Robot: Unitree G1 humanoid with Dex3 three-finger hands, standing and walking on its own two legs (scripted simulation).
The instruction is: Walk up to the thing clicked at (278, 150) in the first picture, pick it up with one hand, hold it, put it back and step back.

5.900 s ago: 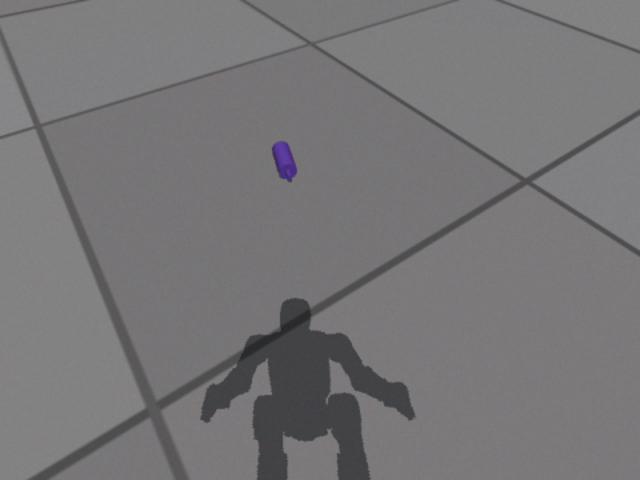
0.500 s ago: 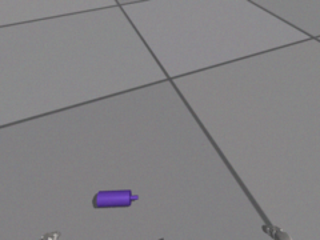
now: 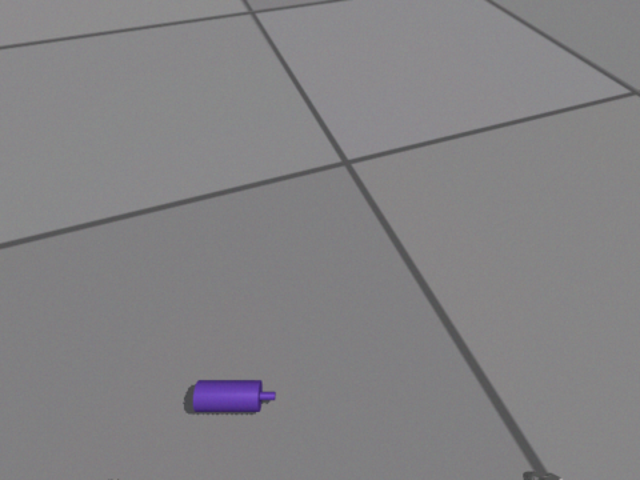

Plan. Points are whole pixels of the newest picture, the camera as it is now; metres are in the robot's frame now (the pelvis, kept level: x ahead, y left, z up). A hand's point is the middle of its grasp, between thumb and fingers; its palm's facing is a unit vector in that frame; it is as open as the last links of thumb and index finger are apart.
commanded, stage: walk up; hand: left
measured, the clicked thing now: (236, 395) +0.43 +0.25 -0.72
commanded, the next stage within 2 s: none
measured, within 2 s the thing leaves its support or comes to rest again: neither
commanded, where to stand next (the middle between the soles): +0.04 +0.00 m, yaw +1 degrees
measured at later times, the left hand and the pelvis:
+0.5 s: hand out of the picture +0.03 +0.33 -0.15, palm faces +0.06 -0.90 -0.43, open 7.4 cm; pelvis +0.02 +0.04 -0.01, yaw +3 degrees
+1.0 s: hand out of the picture -0.01 +0.29 -0.19, palm faces -0.07 -0.93 -0.35, open 7.4 cm; pelvis -0.06 +0.01 -0.04, yaw -5 degrees
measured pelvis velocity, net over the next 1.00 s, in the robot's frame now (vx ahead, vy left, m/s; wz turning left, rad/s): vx -0.06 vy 0.01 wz -0.08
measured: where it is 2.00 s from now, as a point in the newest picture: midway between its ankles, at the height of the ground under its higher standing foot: outside the picture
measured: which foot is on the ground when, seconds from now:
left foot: down 0.00-0.28, up 0.30-0.50, down 0.52-1.00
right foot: down 0.00-0.54, up 0.56-0.96, down 0.98-1.00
